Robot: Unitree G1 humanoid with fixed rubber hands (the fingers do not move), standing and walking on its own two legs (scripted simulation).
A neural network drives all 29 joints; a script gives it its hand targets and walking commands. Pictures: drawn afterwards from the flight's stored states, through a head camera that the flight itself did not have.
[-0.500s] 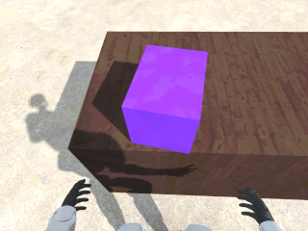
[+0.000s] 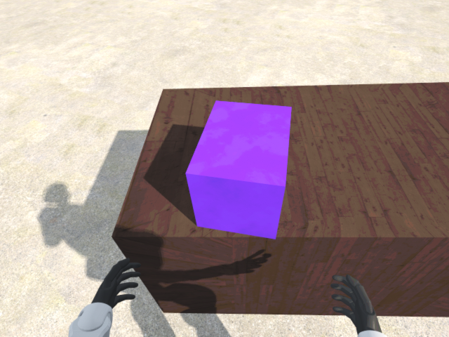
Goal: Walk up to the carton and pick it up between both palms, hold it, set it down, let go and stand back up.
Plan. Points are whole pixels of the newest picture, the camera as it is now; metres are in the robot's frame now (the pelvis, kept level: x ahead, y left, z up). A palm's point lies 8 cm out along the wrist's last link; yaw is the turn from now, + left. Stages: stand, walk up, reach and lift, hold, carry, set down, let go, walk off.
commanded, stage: reach and lift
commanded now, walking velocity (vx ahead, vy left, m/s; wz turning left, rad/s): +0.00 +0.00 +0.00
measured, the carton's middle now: (244, 166) +0.51 +0.01 -0.03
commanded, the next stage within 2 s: none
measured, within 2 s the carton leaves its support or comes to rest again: neither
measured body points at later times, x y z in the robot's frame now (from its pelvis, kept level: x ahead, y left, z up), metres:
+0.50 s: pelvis +0.05 +0.00 +0.00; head +0.04 +0.03 +0.45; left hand +0.23 +0.26 -0.03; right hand +0.25 -0.17 -0.03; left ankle +0.02 +0.10 -0.74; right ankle +0.03 -0.11 -0.74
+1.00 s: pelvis +0.04 +0.01 +0.00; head +0.04 +0.04 +0.45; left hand +0.29 +0.24 +0.00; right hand +0.29 -0.17 +0.01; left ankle +0.02 +0.11 -0.74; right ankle +0.03 -0.11 -0.74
